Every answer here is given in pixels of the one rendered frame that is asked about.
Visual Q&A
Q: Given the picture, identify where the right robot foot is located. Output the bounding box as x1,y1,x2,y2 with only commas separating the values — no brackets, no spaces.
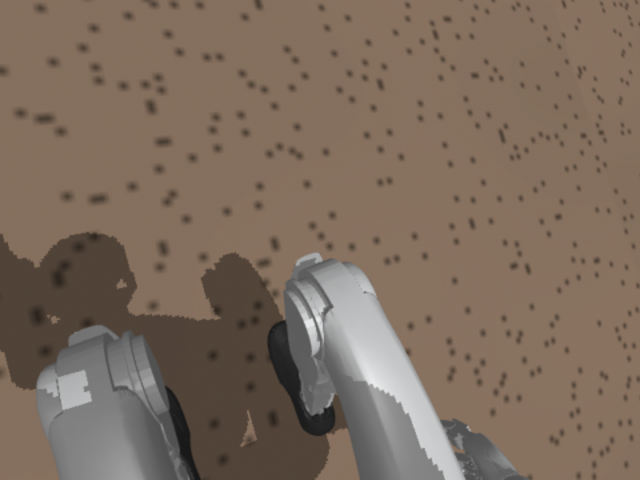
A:
267,320,335,436

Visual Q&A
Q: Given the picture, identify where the left robot foot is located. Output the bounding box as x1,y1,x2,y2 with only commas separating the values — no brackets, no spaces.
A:
165,386,201,480

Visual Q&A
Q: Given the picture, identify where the right robot hand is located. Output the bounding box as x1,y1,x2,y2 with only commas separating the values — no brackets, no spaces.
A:
440,418,519,480

